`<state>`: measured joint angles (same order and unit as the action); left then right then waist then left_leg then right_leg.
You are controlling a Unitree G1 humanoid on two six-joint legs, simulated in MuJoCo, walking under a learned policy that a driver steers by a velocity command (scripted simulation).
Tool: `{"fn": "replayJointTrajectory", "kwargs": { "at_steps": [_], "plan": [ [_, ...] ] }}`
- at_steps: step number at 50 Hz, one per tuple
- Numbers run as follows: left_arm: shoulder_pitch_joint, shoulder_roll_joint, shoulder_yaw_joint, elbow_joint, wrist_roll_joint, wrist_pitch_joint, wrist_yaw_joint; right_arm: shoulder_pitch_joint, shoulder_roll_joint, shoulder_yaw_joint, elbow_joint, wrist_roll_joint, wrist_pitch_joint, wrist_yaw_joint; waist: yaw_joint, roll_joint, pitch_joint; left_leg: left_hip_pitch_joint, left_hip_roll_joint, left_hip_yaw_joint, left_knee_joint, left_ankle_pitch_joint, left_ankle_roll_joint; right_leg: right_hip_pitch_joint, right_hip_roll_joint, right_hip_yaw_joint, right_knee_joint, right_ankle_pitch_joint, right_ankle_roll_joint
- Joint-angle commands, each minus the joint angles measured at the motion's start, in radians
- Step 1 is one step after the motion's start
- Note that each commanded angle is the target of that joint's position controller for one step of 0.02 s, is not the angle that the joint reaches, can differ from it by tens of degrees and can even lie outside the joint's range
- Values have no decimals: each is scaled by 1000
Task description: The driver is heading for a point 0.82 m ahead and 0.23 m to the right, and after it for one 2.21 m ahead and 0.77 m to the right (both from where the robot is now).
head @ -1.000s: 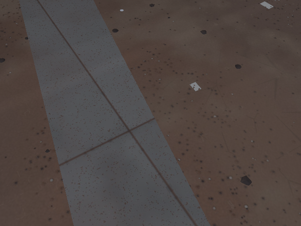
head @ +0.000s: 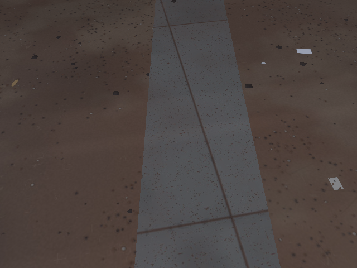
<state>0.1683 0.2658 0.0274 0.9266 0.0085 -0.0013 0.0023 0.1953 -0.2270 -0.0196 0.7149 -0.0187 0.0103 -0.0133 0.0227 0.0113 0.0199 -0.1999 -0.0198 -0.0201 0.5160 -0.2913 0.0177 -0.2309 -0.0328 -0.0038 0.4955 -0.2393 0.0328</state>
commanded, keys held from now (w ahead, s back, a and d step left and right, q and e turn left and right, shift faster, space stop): w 0.58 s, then w+e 0.42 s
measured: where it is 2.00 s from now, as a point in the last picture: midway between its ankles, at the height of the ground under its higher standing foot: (227, 204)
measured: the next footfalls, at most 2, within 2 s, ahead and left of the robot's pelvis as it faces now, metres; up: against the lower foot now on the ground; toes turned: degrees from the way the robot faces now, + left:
left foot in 0.66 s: +0.42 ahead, +0.12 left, +0.00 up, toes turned +0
right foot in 1.20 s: +0.67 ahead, -0.18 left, +0.00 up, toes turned -22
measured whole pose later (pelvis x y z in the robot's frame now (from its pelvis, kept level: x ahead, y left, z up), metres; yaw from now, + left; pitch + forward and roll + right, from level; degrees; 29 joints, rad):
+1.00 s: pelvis +0.42 +0.02 +0.01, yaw -11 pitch +0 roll +3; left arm 0.16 0.29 0.07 0.84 -0.02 -0.03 -0.01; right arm 0.32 -0.26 -0.07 0.90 -0.01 -0.11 0.00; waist -0.05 -0.04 0.03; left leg 0.00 -0.05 0.21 0.21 -0.21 0.04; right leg -0.70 -0.12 0.07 0.87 -0.01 -0.01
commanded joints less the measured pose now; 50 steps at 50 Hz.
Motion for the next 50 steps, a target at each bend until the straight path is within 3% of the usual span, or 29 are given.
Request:
{"fn": "replayJointTrajectory", "kwargs": {
  "at_steps": [1,3,5,7,9,10,11,12,13,14,17,19,22,25,28,30,31,32,33,34,35,36,37,38,39,42,45,50],
  "plan": [
    [-10,106,23,-18,-11,-11,11,29,-155,-52,-41,10,-1,-10,-24,27,-9,-34,78,-115,-158,-248,69,-40,30,-32,8,-160,-28],
    [-46,97,23,-37,-16,-27,11,71,-187,-63,-31,19,-5,-12,-45,116,60,-49,184,-279,-271,-481,137,-166,53,-64,133,-219,-42],
    [-61,93,25,-50,-29,-54,0,96,-205,-72,-11,30,-23,-14,-43,164,105,-51,283,-413,-325,-490,194,-222,14,-27,215,-194,-81],
    [-4,88,27,-26,-40,-78,-17,50,-186,-68,-13,36,-36,-11,2,158,97,-66,271,-365,-295,-388,179,-150,-3,-19,133,-193,-123],
    [159,106,41,56,-34,-88,-25,-35,-151,-59,-35,37,-39,-6,81,88,53,-213,160,-205,-161,-245,109,139,10,-2,-20,-66,-135],
    [254,175,59,84,-27,-91,-21,-76,-87,-42,-67,34,-48,-3,104,-84,38,-344,44,-43,92,-166,35,238,-132,239,-153,-237,-186],
    [317,272,80,86,-21,-96,-29,-84,-90,-44,-104,44,-66,-10,113,-298,30,-519,-38,30,357,-223,-9,338,-321,623,-307,-322,-312],
    [285,215,62,67,-6,-104,-26,-72,-148,-60,-96,60,-82,-13,101,-209,46,-620,2,-60,543,-296,-3,352,-371,698,-325,-308,-352],
    [243,168,50,47,-10,-110,-22,-34,-153,-62,-76,66,-94,-5,69,-143,60,-662,42,-87,611,-209,16,366,-337,609,-309,-282,-322],
    [212,159,47,33,-15,-112,-20,-17,-145,-62,-59,57,-101,0,52,-110,51,-683,74,-72,617,-118,29,374,-302,525,-309,-254,-287],
    [204,103,23,29,-13,-100,-19,-57,-126,-66,-62,36,-102,17,40,-105,55,-619,121,-29,517,59,17,313,-219,310,-345,21,-225],
    [228,113,22,34,-12,-91,-11,-89,-98,-58,-71,33,-95,26,47,-101,51,-591,113,10,423,122,-10,295,-186,213,-353,190,-222],
    [240,147,25,32,-11,-81,4,-187,-57,-38,-101,38,-97,36,69,-94,71,-496,91,45,213,245,-30,215,-154,119,-372,259,-210],
    [281,164,29,44,-19,-78,9,-263,-67,-34,-123,47,-100,48,87,-108,103,-418,68,62,90,323,-28,183,-173,97,-393,232,-214],
    [289,167,37,54,-31,-72,8,-295,-93,-38,-141,50,-104,59,64,-110,121,-408,67,38,27,306,12,255,-220,92,-363,297,-200],
    [278,183,46,51,-31,-66,8,-249,-129,-53,-133,44,-108,59,15,-119,74,-303,37,47,8,254,46,296,-232,86,-268,545,-180],
    [265,195,50,47,-29,-61,8,-159,-158,-69,-112,40,-108,53,-44,-128,8,-169,8,64,3,234,69,291,-219,75,-154,728,-167],
    [252,185,46,40,-23,-55,8,15,-197,-92,-60,42,-105,42,-134,-117,-98,65,-4,73,-4,240,96,219,-171,48,39,789,-141],
    [249,141,29,8,-1,-56,8,210,-261,-112,-21,29,-98,25,-201,-20,-256,404,185,-132,42,193,150,-19,-116,32,349,492,-110],
    [402,-24,-14,-2,-14,-73,1,241,-326,-116,3,15,-97,34,-104,287,-442,675,443,-628,-116,-88,299,-340,73,50,702,-291,-59],
    [323,112,21,7,-48,-90,-4,222,-215,-91,0,17,-98,33,-143,192,-372,573,424,-706,-238,-233,266,-430,36,160,817,-315,-68],
    [213,167,41,-36,-71,-97,-2,136,-179,-76,1,22,-104,30,-126,150,-188,424,393,-534,-258,-197,213,-492,-9,132,833,-226,-79],
    [169,152,41,-45,-64,-98,6,66,-156,-69,2,23,-110,30,-92,80,-110,281,357,-403,-282,-64,190,-459,-58,112,798,-134,-79],
    [161,134,46,-43,-46,-91,12,21,-126,-63,9,17,-118,35,-61,66,-63,173,316,-293,-309,44,173,-414,-86,113,749,-75,-76],
    [194,109,48,-35,-43,-77,12,-7,-110,-60,18,6,-127,37,-25,90,-54,103,287,-209,-339,98,160,-348,-111,124,722,-35,-74],
    [195,60,49,-48,-45,-38,12,-26,-102,-64,54,9,-146,37,8,71,-5,11,274,-78,-404,184,172,-336,-125,119,673,-5,-64],
    [112,62,53,-94,-36,-26,10,-5,-136,-75,82,2,-147,22,2,44,41,24,278,5,-432,225,181,-440,-126,140,563,119,-48],
    [-50,43,38,-156,-27,-44,-27,42,-183,-84,107,10,-130,1,-54,4,75,89,263,151,-439,298,156,-441,-102,47,285,318,-47]
  ]
}}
